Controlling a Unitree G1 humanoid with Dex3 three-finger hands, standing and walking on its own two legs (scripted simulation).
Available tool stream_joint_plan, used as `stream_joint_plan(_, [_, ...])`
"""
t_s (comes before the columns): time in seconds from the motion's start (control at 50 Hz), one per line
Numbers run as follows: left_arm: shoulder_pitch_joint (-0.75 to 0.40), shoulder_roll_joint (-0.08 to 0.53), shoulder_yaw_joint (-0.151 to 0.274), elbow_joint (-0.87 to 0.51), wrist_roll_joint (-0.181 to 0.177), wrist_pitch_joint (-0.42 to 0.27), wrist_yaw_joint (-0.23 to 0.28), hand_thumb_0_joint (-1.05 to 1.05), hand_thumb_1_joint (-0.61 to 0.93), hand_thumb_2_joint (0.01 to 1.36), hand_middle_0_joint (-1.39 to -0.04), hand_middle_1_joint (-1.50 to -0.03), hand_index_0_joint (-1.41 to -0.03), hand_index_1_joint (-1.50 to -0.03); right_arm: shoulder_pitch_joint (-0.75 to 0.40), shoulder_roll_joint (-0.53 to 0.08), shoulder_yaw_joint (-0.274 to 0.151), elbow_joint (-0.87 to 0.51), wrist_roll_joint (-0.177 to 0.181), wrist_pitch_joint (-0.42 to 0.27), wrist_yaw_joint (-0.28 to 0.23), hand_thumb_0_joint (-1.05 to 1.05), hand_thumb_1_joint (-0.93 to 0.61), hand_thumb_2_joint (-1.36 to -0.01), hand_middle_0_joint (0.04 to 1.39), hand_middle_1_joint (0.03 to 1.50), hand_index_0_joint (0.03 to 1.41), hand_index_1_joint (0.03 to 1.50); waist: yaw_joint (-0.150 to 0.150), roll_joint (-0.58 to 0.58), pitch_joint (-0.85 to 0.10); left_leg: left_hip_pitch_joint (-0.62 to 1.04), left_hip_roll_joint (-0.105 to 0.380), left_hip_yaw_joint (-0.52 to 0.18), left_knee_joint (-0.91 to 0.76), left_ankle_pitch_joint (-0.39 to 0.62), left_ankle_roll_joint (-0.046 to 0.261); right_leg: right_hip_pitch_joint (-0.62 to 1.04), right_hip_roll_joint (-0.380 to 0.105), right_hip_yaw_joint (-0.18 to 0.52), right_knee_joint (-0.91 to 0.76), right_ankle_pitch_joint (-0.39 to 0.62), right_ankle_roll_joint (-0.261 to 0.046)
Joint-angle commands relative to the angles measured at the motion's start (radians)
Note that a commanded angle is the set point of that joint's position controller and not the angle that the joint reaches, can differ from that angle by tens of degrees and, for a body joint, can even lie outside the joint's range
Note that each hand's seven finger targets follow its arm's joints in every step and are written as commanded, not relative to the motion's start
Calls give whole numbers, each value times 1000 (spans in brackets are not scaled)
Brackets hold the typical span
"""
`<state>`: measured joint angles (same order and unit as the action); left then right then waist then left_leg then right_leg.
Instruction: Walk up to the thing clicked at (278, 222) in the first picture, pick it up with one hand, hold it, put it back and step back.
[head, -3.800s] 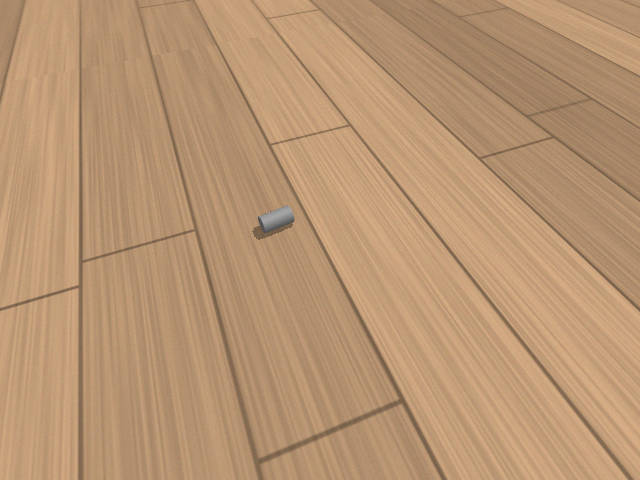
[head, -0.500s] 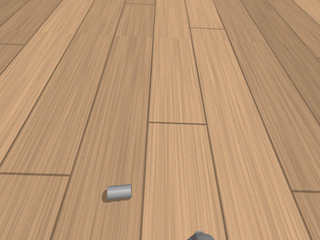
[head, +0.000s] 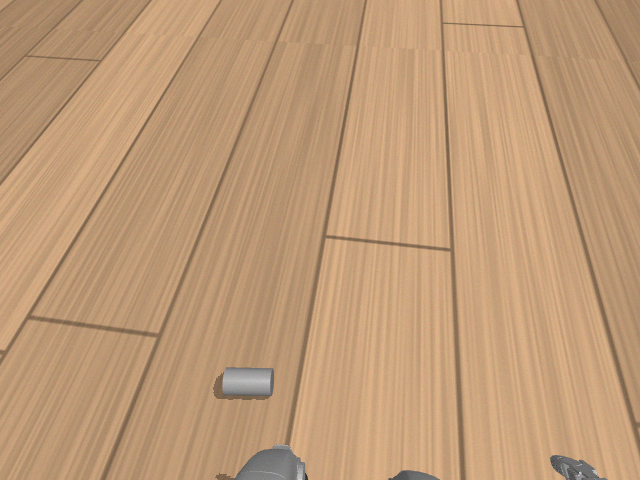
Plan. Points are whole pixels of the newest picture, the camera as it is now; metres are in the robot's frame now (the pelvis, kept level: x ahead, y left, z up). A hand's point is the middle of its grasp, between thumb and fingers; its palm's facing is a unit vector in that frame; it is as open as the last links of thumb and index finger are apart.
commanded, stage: walk up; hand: left
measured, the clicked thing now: (249, 381) +0.42 +0.27 -0.70
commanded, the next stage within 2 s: stand in 1.70 s
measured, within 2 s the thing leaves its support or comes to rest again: neither
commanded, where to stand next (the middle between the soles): +0.09 +0.02 m, yaw +0 degrees
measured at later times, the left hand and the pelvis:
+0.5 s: hand out of the picture +0.08 +0.29 -0.13, palm faces -0.03 -0.90 -0.44, open 7.4 cm; pelvis +0.03 +0.00 +0.01, yaw +0 degrees
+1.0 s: hand out of the picture +0.12 +0.28 -0.12, palm faces -0.04 -0.93 -0.37, open 7.4 cm; pelvis +0.04 +0.01 +0.03, yaw +0 degrees
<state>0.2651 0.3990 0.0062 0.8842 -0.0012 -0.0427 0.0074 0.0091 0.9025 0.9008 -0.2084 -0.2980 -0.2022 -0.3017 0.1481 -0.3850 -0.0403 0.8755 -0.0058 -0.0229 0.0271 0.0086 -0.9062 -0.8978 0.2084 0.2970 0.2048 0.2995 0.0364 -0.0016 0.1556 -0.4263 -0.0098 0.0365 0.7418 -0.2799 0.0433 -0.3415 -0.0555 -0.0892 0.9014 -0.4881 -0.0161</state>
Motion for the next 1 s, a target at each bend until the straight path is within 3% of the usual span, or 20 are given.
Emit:
stream_joint_plan(0.0, [29,245,77,-64,14,-14,18,0,900,900,-200,-300,-200,-300,115,-321,-98,-50,4,-10,-27,0,-900,-900,200,300,200,300,-62,102,-175,208,357,-497,-356,-142,285,-223,-4,97,172,-188,-20])
stream_joint_plan(0.06, [100,205,74,-17,6,-29,11,0,900,900,-200,-300,-200,-300,9,-278,-71,-58,-9,-6,-26,0,-900,-900,200,300,200,300,-22,156,-144,70,231,-311,-306,-31,196,-73,14,65,-75,10,-17])
stream_joint_plan(0.1, [189,187,83,40,13,-45,23,0,900,900,-200,-300,-200,-300,-64,-247,-56,-73,-9,12,-14,0,-900,-900,200,300,200,300,35,140,-186,-21,168,-187,-154,15,134,145,57,18,-305,212,-3])
stream_joint_plan(0.12, [192,224,98,48,27,-55,34,0,900,900,-200,-300,-200,-300,-45,-179,-37,-70,-5,23,-11,0,-900,-900,200,300,200,300,49,17,-169,-125,115,-136,0,-19,77,222,7,140,-413,193,1])
stream_joint_plan(0.14, [169,333,122,19,44,-64,43,0,900,900,-200,-300,-200,-300,-48,-121,-21,-93,-7,27,-11,0,-900,-900,200,300,200,300,42,-189,-125,-262,-5,-68,158,-160,8,191,-233,530,-576,106,-83])
stream_joint_plan(0.16, [90,383,125,-6,37,-60,47,0,900,900,-200,-300,-200,-300,-73,-182,-42,-83,-16,39,-23,0,-900,-900,200,300,200,300,24,-123,-101,-213,44,-154,214,-263,-8,68,-385,671,-627,35,-193])
stream_joint_plan(0.18, [32,377,125,-22,34,-61,48,0,900,900,-200,-300,-200,-300,-70,-224,-57,-65,-17,39,-24,0,-900,-900,200,300,200,300,5,-74,-65,-200,74,-170,262,-248,-14,47,-391,643,-597,75,-247])
stream_joint_plan(0.24, [5,305,109,-24,29,-66,45,0,900,900,-200,-300,-200,-300,-9,-216,-62,-12,-13,29,-16,0,-900,-900,200,300,200,300,-23,-96,-97,-141,86,-128,199,-169,-19,108,-271,410,-490,382,-185])
stream_joint_plan(0.34, [-19,294,93,-14,22,-53,31,0,900,900,-200,-300,-200,-300,-15,-185,-52,22,-3,20,-8,0,-900,-900,200,300,200,300,-22,-191,-163,63,54,-27,-6,-107,-22,94,-180,239,-380,639,-140])
stream_joint_plan(0.4, [-61,247,69,-22,6,-30,22,0,900,900,-200,-300,-200,-300,44,-198,-53,69,-5,0,-18,0,-900,-900,200,300,200,300,-64,-112,-206,277,36,-22,-226,103,-9,-7,-124,168,-263,551,-84])
stream_joint_plan(0.42, [-48,205,54,-24,0,-25,19,0,900,900,-200,-300,-200,-300,43,-244,-62,72,-13,-7,-24,0,-900,-900,200,300,200,300,-58,3,-239,331,139,-169,-258,160,25,-66,-70,128,-207,414,-38])
stream_joint_plan(0.44, [-47,210,53,-3,-11,-17,24,0,900,900,-200,-300,-200,-300,-11,-300,-66,60,2,-4,-22,0,-900,-900,200,300,200,300,-37,120,-232,229,262,-338,-283,60,119,-47,24,59,-149,146,-4])
stream_joint_plan(0.46, [-42,227,59,27,-2,-12,28,0,900,900,-200,-300,-200,-300,-45,-301,-66,56,4,1,-19,0,-900,-900,200,300,200,300,-31,126,-207,152,289,-355,-297,-25,163,16,25,62,-150,18,-5])
stream_joint_plan(0.48, [-39,220,55,40,1,-14,26,0,900,900,-200,-300,-200,-300,-73,-282,-51,55,2,4,-18,0,-900,-900,200,300,200,300,-16,107,-198,111,257,-305,-289,-20,149,56,23,74,-213,34,-6])
stream_joint_plan(0.52, [-13,232,55,74,5,-22,20,0,900,900,-200,-300,-200,-300,-130,-238,-28,52,8,11,-15,0,-900,-900,200,300,200,300,5,84,-156,55,154,-178,-225,-33,52,97,-17,137,-374,155,-22])
stream_joint_plan(0.56, [-71,281,64,76,9,-26,16,0,900,900,-200,-300,-200,-300,-103,-220,-22,82,7,13,-14,0,-900,-900,200,300,200,300,-29,28,-131,76,91,-118,-182,-62,-2,53,-97,269,-441,129,-69])
stream_joint_plan(0.64, [-123,228,41,99,2,-21,14,0,900,900,-200,-300,-200,-300,-108,-227,-19,125,9,1,-13,0,-900,-900,200,300,200,300,-30,43,-168,167,153,-177,-278,50,26,71,-24,139,-392,267,-27])
stream_joint_plan(0.76, [-145,209,35,144,-5,-17,12,0,900,900,-200,-300,-200,-300,-134,-220,-15,162,9,-2,-20,0,-900,-900,200,300,200,300,-27,69,-206,214,155,-136,-313,208,16,155,-35,125,-421,393,-10])
stream_joint_plan(0.88, [-197,206,28,173,3,-14,8,0,900,900,-200,-300,-200,-300,-160,-199,-17,181,8,11,-16,0,-900,-900,200,300,200,300,-40,29,-160,212,135,-114,-367,33,-3,138,-49,154,-511,306,-9])
stream_joint_plan(0.98, [-207,199,26,191,9,-15,4,0,900,900,-200,-300,-200,-300,-176,-194,-16,189,8,9,-13,0,-900,-900,200,300,200,300,-37,20,-165,236,132,-106,-396,36,-10,157,-55,155,-554,323,-1])
